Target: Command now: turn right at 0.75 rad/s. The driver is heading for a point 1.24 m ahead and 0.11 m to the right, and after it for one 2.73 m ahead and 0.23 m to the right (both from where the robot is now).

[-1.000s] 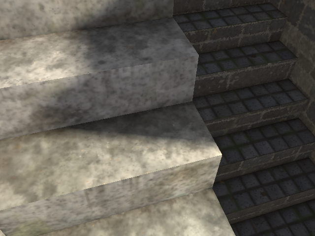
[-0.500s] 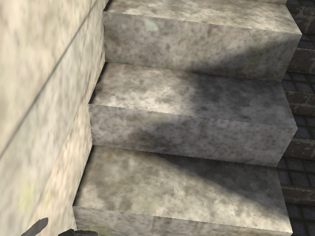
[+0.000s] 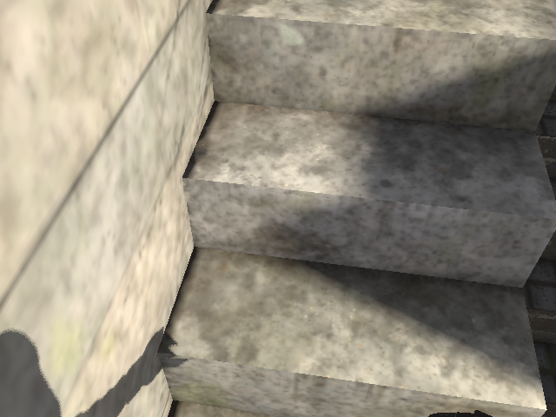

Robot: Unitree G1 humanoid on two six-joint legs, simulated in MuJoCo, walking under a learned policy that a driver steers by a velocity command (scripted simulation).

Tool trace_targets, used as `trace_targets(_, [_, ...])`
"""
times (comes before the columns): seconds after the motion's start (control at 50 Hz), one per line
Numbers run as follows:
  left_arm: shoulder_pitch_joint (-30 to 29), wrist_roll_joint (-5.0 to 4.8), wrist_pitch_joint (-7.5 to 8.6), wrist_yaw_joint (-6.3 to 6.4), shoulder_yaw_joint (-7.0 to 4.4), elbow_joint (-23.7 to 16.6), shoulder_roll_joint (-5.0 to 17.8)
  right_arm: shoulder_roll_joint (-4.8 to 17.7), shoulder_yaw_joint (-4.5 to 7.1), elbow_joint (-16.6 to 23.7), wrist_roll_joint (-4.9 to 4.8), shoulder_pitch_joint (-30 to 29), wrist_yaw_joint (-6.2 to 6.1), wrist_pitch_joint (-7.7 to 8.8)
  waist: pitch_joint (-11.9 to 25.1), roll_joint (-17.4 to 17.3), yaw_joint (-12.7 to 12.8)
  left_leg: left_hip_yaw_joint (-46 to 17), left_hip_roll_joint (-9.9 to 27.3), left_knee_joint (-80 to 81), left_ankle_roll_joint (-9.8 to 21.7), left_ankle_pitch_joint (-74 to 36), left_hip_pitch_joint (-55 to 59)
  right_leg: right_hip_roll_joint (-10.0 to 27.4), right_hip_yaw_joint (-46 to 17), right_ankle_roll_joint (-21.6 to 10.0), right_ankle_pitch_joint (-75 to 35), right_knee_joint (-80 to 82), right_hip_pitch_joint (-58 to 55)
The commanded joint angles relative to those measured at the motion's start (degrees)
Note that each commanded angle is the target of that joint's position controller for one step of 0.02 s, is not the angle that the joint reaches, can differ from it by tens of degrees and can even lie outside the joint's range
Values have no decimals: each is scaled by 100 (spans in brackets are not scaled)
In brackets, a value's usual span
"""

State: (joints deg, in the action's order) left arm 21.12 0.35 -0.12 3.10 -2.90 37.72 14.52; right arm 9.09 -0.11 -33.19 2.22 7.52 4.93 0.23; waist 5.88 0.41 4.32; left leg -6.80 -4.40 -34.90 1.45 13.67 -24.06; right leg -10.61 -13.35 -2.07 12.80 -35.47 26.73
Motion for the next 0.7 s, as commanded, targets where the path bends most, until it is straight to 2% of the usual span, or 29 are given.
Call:
trace_targets(0.02, [-747, 101, 299, -60, -100, -620, 474, 1444, 576, 261, 79, 748, -105, 275, 305, -1301, -649, -3461, 2971, 1328, 2718, -1520, 2824, -117, -220, 776, 2017, -2598, 3093])
trace_targets(0.04, [76, 156, 384, -61, -196, -50, 966, 1265, 527, 470, -80, 126, -113, 430, 80, -880, -287, -3592, 3357, 1553, 2836, -821, 1792, 570, -101, 987, 1731, -4663, 2897])
trace_targets(0.06, [102, 100, 363, -4, -304, 195, 1227, 780, 354, 578, -181, -536, -34, 587, -126, -1066, -54, -2719, 2813, 1571, 2349, 199, 803, 847, 65, 1030, 1414, -6032, 2460])
trace_targets(0.1, [-736, 94, 381, 23, -198, 44, 686, 8, 65, 579, -321, -965, -123, 656, -330, -530, -89, -1067, 1792, 1597, 1501, 741, 389, 900, 545, 811, 931, -6348, 2382])
trace_targets(0.12, [-1052, 115, 374, 43, -106, -124, 521, 60, 62, 467, -252, -736, -169, 653, -271, -263, -117, -783, 1666, 1424, 1303, 433, 660, 1149, 522, 823, 830, -5676, 2322])
trace_targets(0.14, [-1219, 74, 311, -26, 2, -241, 326, 242, 167, 399, -227, -311, -285, 634, -258, -98, -446, -217, 1368, 1499, 1191, 57, 1198, 1180, 949, 911, 838, -4355, 2214])
trace_targets(0.16, [-1232, 135, 211, -212, -18, -236, 348, 707, 286, 494, -151, -190, -320, 667, -355, -520, -563, 104, 1215, 1609, 1096, -21, 1231, 1244, 1274, 1032, 950, -3701, 1625])
trace_targets(0.18, [-1722, 17, -311, -462, -2, -689, 42, 1414, 576, -167, -201, 580, -1042, 382, -633, -388, -437, -118, 1989, 1014, 946, -814, 1293, 1217, 1314, 544, 1077, -3047, 1576])
trace_targets(0.2, [-2022, 55, -563, -545, -56, -881, 234, 1396, 583, -80, -293, 957, -1239, 218, -640, 19, -781, -348, 2483, 1049, 923, -1787, 1333, 1232, 1449, 512, 1270, -2901, 1443])
trace_targets(0.24, [-2022, -19, -697, -710, -12, -1112, 159, 1643, 700, -265, -198, 1085, -1242, 159, -619, -735, -723, -188, 2659, 899, 786, -1928, 1373, 1337, 1401, 402, 1543, -2025, 990])
trace_targets(0.26, [-1969, 48, -726, -760, -17, -1184, 193, 1705, 744, -286, -193, 950, -1232, 193, -596, -1074, -653, -84, 2674, 782, 728, -2175, 1265, 1361, 1430, 368, 1352, -1978, 822])
trace_targets(0.28, [-1806, 63, -673, -791, -11, -1132, 282, 1635, 744, -267, -247, 682, -1167, 161, -579, -1025, -550, 119, 2564, 678, 663, -2146, 726, 1260, 1526, 247, 1344, -1639, 239])
trace_targets(0.32, [-1523, -16, -646, -857, 4, -1098, 287, 1728, 810, -392, -192, 456, -1062, 108, -508, -1633, -461, 430, 2216, 570, 564, -1704, 403, 1151, 1531, 95, 1189, -471, -646])
trace_targets(0.34, [-1225, 26, -590, -797, 27, -1008, 168, 1766, 832, -496, -261, 438, -1051, 34, -328, -1503, -293, 389, 2084, 177, 557, -1677, 402, 1026, 1692, -34, 592, 579, -1163])
trace_targets(0.36, [-849, 91, -554, -758, 18, -761, 125, 1709, 812, -639, -382, 500, -999, -71, -140, -1044, -146, 512, 1792, -314, 497, -1261, 88, 689, 2111, -91, 190, 1363, -2041])
trace_targets(0.38, [-769, 226, -461, -753, -28, -698, 316, 1355, 757, -741, -413, 538, -947, -188, 45, 78, -146, 977, 1089, -1266, 169, 226, -980, 1094, 1442, -191, 9, 1385, -3109])
trace_targets(0.4, [-656, 320, -413, -625, -203, -1121, 938, 1011, 665, -488, -417, 105, -1127, -238, 441, 1895, 497, 1543, 317, -3091, -376, 1615, -1413, 2665, -145, -906, 523, 1872, -2742])
trace_targets(0.42, [-774, 142, -463, -428, -205, -904, 961, 631, 572, 538, -430, -1644, -810, 50, 257, 2092, 338, 128, 417, -4703, -281, 461, -1908, 2814, -869, -333, 3309, 2018, -1619])
trace_targets(0.44, [-2414, 204, -487, -653, -2, -1936, 472, 744, 743, -305, -637, -510, -1147, -274, -2, 2047, -51, 231, 145, -5882, -728, 853, -1543, 2784, 20, -947, 2379, 1908, -1033])
trace_targets(0.46, [-3149, 392, -448, -685, 183, -2247, 131, 647, 764, -580, -501, 104, -1353, -453, -52, 1604, -500, 204, 89, -7040, -942, 1046, -1511, 2499, 857, -1062, 940, 1235, -608])
trace_targets(0.48, [-2986, 464, -438, -641, 279, -2222, -162, 921, 827, -711, -454, 457, -1448, -551, -39, 1101, -529, 422, 113, -7050, -956, 1098, -1324, 2301, 1399, -1199, 339, 943, -583])
trace_targets(0.5, [-2615, 431, -327, -586, 328, -2163, -361, 1368, 945, -803, -325, 619, -1429, -511, -94, 581, -486, 470, 268, -6184, -999, 1198, -1406, 2249, 1409, -1108, 308, 976, -957])
trace_targets(0.52, [-2246, 419, -257, -532, 291, -2090, -303, 1450, 976, -783, -225, 554, -1369, -469, -89, 405, -356, 561, 328, -5636, -955, 1216, -1341, 2282, 1290, -1105, 449, 1095, -1187])
trace_targets(0.54, [-2305, 328, -88, -422, 267, -2278, -128, 1488, 1027, -660, -118, 289, -1295, -464, -136, 292, -312, 163, 331, -6289, -933, 885, -1323, 2702, 607, -1256, 473, 1144, -1101])
trace_targets(0.6, [-2030, 303, 248, -281, 28, -2215, 289, 1441, 1045, -670, -46, 273, -1137, -393, -98, 299, -336, 42, 468, -6344, -710, 869, -1505, 3229, 153, -1633, 888, 1365, -1551])
trace_targets(0.64, [-2047, 282, 341, -253, 37, -2208, 73, 1489, 1086, -702, -13, 257, -1095, -406, -179, 248, -387, 66, 648, -6093, -670, 1216, -1585, 3304, 335, -1558, 1103, 1354, -1590])
trace_targets(0.66, [-2045, 360, 450, -248, 25, -2226, 41, 1469, 1095, -660, 8, 270, -1094, -427, -239, 251, -432, 47, 798, -5710, -582, 1376, -1531, 3422, 353, -1461, 1103, 1331, -1513])
trace_targets(0.68, [-1899, 284, 510, -205, 2, -2069, 75, 1487, 1088, -643, 9, 339, -976, -414, -231, 317, -431, 100, 917, -5065, -446, 1588, -1375, 3361, 583, -1311, 1441, 1433, -1535])
trace_targets(0.7, [-1785, 310, 490, -182, -10, -1990, 34, 1413, 1071, -610, -64, 291, -918, -432, -324, 293, -335, 309, 905, -4372, -350, 1585, -936, 3104, 957, -1148, 1371, 1537, -1336])
